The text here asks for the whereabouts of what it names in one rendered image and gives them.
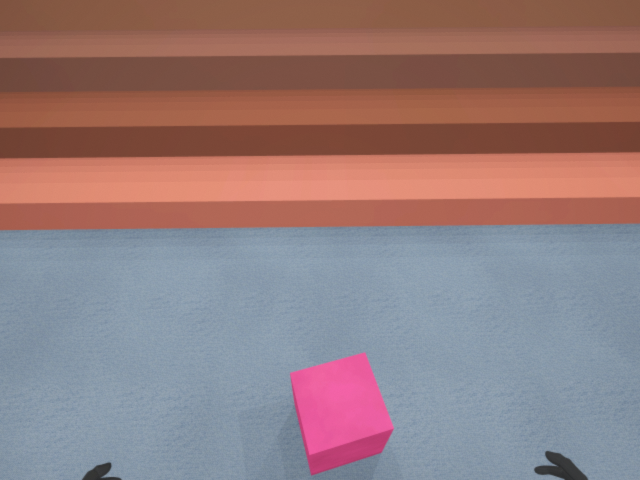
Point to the carton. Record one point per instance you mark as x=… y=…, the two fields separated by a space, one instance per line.
x=341 y=412

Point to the robot right hand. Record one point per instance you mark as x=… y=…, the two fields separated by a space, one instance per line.
x=565 y=468

